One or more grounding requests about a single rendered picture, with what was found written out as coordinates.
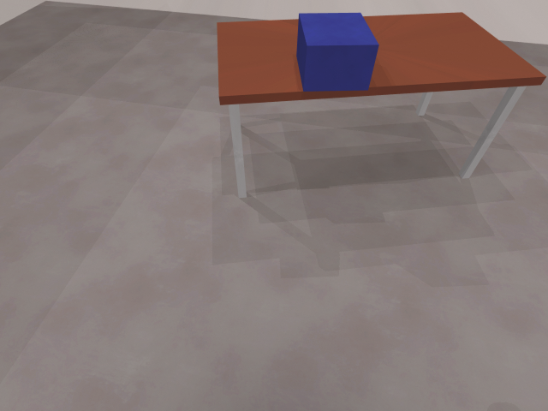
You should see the table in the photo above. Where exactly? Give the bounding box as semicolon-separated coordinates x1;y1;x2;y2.
217;12;546;198

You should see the carton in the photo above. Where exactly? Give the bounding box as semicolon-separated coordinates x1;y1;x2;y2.
296;13;379;92

